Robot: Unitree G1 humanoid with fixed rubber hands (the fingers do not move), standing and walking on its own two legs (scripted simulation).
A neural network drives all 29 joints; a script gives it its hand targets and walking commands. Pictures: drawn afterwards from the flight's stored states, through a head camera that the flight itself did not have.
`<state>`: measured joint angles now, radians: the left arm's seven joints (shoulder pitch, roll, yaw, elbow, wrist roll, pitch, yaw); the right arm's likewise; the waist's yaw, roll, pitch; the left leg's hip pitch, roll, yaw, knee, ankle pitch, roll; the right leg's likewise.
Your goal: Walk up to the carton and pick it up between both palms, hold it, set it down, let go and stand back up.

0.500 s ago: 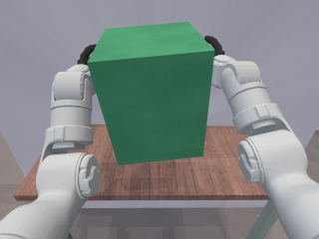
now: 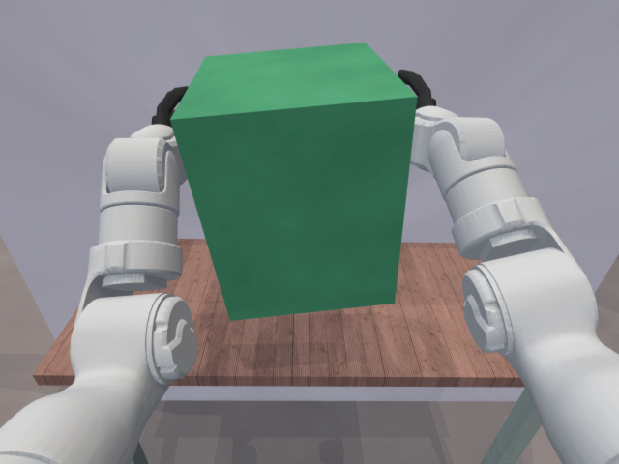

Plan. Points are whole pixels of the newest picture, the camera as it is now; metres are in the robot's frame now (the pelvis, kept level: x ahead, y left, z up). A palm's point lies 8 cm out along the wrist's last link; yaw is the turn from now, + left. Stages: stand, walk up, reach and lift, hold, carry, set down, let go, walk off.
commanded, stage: hold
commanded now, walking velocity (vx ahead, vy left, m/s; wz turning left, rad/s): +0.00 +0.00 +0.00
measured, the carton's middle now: (299, 178) +0.36 +0.00 +0.27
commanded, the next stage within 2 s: none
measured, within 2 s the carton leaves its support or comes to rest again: neither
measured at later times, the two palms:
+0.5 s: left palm (168, 147) +0.38 +0.15 +0.30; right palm (416, 129) +0.37 -0.14 +0.33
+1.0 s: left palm (166, 139) +0.37 +0.15 +0.31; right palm (419, 123) +0.36 -0.14 +0.34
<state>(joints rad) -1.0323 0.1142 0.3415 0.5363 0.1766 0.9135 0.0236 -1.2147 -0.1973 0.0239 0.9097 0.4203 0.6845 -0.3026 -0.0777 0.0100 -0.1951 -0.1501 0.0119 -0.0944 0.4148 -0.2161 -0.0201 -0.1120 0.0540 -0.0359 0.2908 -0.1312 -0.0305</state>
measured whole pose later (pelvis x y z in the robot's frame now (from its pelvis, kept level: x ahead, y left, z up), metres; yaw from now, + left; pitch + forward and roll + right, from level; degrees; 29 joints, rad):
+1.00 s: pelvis +0.00 +0.00 +0.00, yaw +0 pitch -3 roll -2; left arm -1.04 0.12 0.33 0.53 0.16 0.92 0.04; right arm -1.20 -0.20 0.02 0.88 0.42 0.70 -0.31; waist -0.09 0.00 -0.21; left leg -0.15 0.01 -0.10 0.42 -0.22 -0.02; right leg -0.11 0.06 -0.02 0.28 -0.13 -0.03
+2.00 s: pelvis +0.00 +0.00 +0.00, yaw +1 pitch -2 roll -2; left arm -1.04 0.13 0.32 0.56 0.16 0.90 0.03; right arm -1.21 -0.20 0.03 0.90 0.43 0.69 -0.31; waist -0.09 0.01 -0.22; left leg -0.17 0.01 -0.11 0.42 -0.22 -0.02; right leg -0.11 0.06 -0.01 0.28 -0.13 -0.03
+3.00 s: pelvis +0.00 +0.00 +0.00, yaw +1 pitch -2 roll -2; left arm -1.06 0.13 0.33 0.58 0.16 0.89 0.04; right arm -1.22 -0.20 0.02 0.91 0.42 0.70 -0.31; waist -0.09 0.01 -0.23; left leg -0.18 0.01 -0.12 0.42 -0.21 -0.02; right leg -0.12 0.07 0.00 0.28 -0.12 -0.03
